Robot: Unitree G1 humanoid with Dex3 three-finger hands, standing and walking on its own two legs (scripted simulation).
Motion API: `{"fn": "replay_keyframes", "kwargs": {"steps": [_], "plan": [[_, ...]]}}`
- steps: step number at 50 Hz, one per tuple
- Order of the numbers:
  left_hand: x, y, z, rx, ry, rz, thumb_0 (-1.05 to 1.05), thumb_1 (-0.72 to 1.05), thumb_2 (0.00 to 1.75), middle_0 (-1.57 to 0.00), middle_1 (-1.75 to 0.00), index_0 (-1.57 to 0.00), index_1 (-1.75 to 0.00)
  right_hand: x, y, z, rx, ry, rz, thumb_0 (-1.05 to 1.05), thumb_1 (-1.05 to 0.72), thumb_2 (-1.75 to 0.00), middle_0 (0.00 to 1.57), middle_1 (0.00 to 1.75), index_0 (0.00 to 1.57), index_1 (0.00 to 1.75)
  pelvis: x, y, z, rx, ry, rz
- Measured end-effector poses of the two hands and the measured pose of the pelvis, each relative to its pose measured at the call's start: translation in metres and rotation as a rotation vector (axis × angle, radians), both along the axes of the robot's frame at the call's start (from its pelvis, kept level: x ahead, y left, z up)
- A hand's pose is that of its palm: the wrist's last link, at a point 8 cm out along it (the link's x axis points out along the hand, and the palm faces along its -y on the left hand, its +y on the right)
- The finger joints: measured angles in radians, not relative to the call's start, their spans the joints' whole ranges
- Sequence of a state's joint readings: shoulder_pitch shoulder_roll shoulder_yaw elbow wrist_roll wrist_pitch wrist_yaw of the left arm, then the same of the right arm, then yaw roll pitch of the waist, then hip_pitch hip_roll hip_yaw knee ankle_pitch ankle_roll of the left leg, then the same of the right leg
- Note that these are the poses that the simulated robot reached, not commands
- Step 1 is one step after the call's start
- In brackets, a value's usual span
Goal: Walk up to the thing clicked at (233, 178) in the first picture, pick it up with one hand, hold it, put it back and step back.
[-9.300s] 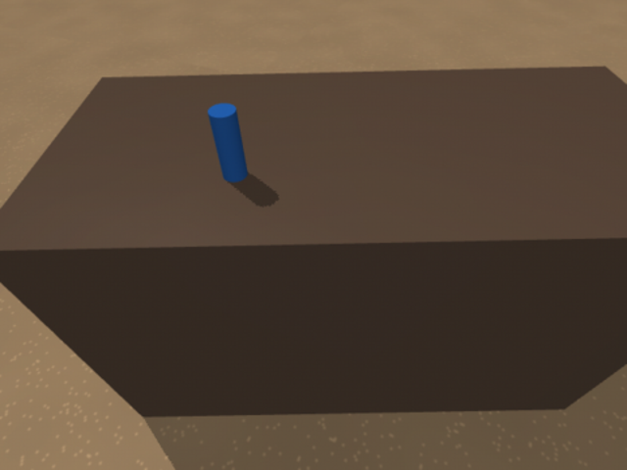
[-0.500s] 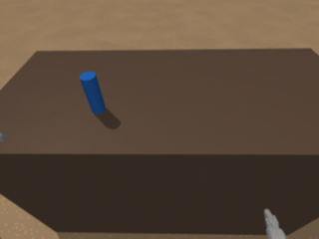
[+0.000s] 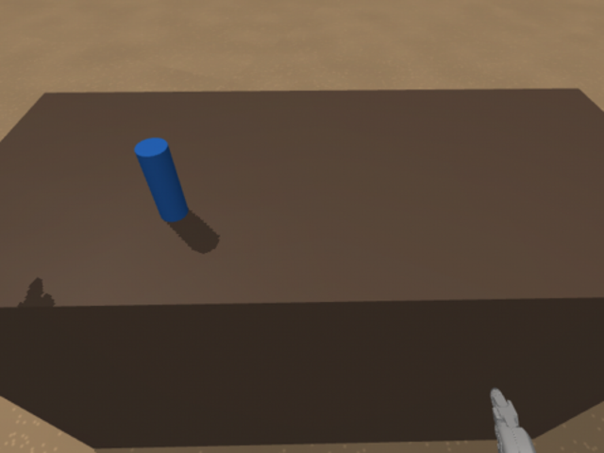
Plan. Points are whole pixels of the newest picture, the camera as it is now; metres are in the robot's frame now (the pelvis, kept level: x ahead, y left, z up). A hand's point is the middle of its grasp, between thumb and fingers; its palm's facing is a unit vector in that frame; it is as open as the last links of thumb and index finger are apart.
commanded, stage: go down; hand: left
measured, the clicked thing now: (163, 182) +0.52 +0.22 +0.09
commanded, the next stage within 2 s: approach in 1.32 s
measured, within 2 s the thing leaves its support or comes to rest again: neither
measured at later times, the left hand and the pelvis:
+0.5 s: hand out of the picture +0.38 +0.38 +0.21, palm faces +0.23 -0.97 +0.00, open 17.7 cm; pelvis +0.00 +0.00 +0.00, yaw +0 degrees
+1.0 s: hand out of the picture +0.40 +0.40 +0.21, palm faces +0.24 -0.97 +0.00, open 17.7 cm; pelvis +0.00 +0.01 -0.01, yaw +0 degrees
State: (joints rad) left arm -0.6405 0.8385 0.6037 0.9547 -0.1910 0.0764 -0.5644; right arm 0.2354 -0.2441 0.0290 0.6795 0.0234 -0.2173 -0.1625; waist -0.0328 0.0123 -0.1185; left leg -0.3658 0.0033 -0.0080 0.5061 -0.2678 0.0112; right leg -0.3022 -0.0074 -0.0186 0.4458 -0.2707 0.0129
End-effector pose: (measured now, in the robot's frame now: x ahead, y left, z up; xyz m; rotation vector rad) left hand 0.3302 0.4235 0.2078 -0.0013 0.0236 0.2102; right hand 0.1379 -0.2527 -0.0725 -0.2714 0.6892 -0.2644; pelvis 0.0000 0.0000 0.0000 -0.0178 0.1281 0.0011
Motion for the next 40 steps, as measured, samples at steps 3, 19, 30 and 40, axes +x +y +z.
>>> {"fn": "replay_keyframes", "kwargs": {"steps": [3, 19, 30, 40], "plan": [[0.002, 0.001, 0.000, -0.004, -0.001, 0.004, -0.01, -0.58, 0.08, -0.03, -0.02, -0.02, -0.03, 0.000, 0.000, -0.001, -0.001, 0.008, 0.002, -0.01, 0.53, -0.05, 0.05, 0.05, 0.05, 0.05, 0.001, 0.001, 0.000, -0.001, 0.003, 0.000], [0.013, 0.006, 0.005, -0.001, 0.003, 0.017, -0.01, -0.60, 0.08, -0.04, -0.03, -0.03, -0.04, -0.003, -0.004, -0.001, -0.015, 0.021, 0.003, -0.01, 0.53, -0.06, 0.05, 0.05, 0.05, 0.05, -0.002, -0.001, -0.002, -0.004, 0.021, 0.001], [0.023, 0.011, 0.007, -0.001, 0.003, 0.025, -0.01, -0.60, 0.08, -0.04, -0.04, -0.03, -0.05, -0.004, -0.007, 0.000, -0.028, 0.029, -0.007, -0.01, 0.53, -0.05, 0.05, 0.05, 0.05, 0.05, -0.003, -0.002, -0.004, -0.007, 0.044, 0.002], [0.030, 0.019, 0.003, -0.003, 0.007, 0.023, -0.01, -0.59, 0.09, -0.04, -0.04, -0.03, -0.05, -0.002, -0.005, 0.001, -0.035, 0.027, -0.010, -0.01, 0.53, -0.05, 0.05, 0.05, 0.05, 0.05, 0.000, 0.002, -0.006, -0.013, 0.068, -0.002]]}}
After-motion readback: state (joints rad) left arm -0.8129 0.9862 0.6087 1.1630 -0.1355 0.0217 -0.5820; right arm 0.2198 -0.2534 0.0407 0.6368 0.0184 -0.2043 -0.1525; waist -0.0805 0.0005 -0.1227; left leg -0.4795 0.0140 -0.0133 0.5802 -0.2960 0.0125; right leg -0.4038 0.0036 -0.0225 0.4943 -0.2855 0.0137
